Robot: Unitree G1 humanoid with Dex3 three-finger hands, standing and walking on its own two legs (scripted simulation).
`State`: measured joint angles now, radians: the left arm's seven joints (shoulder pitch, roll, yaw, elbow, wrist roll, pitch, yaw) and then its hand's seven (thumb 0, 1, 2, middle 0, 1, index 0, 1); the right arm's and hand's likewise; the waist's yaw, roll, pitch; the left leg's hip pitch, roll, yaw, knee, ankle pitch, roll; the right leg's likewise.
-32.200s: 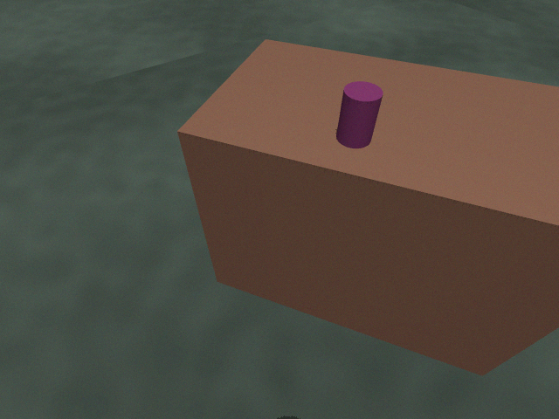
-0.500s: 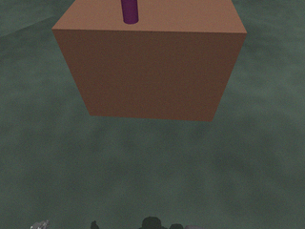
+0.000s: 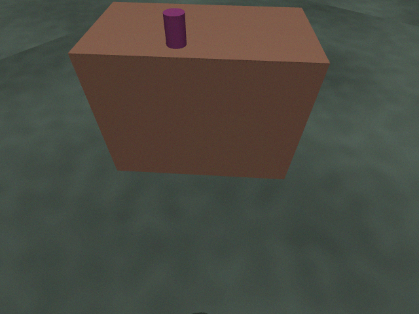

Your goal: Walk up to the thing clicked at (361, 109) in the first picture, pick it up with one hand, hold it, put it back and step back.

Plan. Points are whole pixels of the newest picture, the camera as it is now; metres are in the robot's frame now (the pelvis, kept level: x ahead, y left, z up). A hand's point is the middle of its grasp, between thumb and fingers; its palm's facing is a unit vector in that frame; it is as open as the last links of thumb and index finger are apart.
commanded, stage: step back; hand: left
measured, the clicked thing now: (175, 28) +1.10 +0.15 +0.05
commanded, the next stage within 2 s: stand in 0.36 s
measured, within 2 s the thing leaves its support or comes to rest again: neither
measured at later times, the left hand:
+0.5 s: hand out of the picture +0.14 +0.25 -0.14, palm faces -0.02 -0.93 -0.36, open 7.4 cm
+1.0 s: hand out of the picture +0.05 +0.24 -0.14, palm faces -0.04 -0.94 -0.35, open 7.4 cm
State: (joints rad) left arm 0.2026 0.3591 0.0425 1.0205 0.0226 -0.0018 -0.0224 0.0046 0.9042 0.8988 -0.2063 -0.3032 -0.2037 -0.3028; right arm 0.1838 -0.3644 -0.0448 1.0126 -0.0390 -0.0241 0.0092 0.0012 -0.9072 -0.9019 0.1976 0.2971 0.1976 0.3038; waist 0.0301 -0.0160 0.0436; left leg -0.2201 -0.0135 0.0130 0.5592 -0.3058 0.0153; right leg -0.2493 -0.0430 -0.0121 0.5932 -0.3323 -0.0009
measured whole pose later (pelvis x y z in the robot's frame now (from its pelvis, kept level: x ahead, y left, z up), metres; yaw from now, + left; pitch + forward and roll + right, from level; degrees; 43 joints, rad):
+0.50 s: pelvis +0.02 +0.00 +0.01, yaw -1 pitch -2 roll +0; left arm 0.06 0.36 0.01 1.06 0.01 -0.01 0.01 0.00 0.91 0.90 -0.20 -0.30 -0.20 -0.30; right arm 0.06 -0.34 -0.02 1.08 -0.01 -0.01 0.00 0.00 -0.91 -0.90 0.20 0.30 0.20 0.30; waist 0.00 -0.01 0.07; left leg -0.12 0.00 0.02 0.44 -0.29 0.00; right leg -0.15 -0.03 0.00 0.47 -0.28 0.02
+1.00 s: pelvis -0.02 -0.02 +0.02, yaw -1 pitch -3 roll +0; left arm 0.12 0.35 0.00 1.15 0.02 -0.01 -0.02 0.00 0.91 0.90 -0.20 -0.30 -0.20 -0.30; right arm 0.12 -0.35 -0.01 1.15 -0.02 -0.01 0.02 0.00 -0.91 -0.90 0.20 0.30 0.20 0.30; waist 0.00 0.01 0.05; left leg -0.10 0.02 0.01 0.31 -0.16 -0.02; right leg -0.13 -0.01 -0.02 0.32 -0.15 0.00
